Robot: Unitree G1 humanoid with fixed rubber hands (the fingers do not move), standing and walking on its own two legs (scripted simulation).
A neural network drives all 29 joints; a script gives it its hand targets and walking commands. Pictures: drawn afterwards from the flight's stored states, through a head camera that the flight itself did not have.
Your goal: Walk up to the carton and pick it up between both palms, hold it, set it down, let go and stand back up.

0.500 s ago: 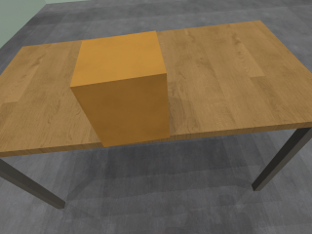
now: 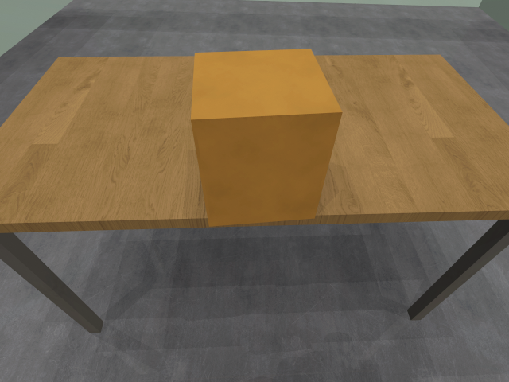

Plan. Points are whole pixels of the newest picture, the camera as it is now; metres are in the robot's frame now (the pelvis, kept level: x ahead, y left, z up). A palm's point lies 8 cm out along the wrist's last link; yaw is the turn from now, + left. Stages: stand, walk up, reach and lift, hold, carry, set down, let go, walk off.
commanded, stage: walk up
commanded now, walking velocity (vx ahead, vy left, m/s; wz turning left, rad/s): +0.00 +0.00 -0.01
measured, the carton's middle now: (258, 140) +0.51 +0.03 +0.10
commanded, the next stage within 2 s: none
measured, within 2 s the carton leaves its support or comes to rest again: neither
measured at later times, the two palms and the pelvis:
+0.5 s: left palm out of the picture -0.01 +0.26 -0.15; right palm out of the picture +0.01 -0.16 -0.14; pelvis +0.03 +0.05 +0.00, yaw +0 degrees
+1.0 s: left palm out of the picture +0.00 +0.23 -0.15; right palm out of the picture +0.01 -0.19 -0.15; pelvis +0.04 +0.02 +0.00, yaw +0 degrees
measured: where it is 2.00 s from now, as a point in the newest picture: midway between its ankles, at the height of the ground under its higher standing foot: outside the picture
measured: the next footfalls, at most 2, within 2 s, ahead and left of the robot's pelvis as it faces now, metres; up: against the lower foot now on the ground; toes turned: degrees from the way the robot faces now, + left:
left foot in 1.56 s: +0.16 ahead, +0.11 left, +0.00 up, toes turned +13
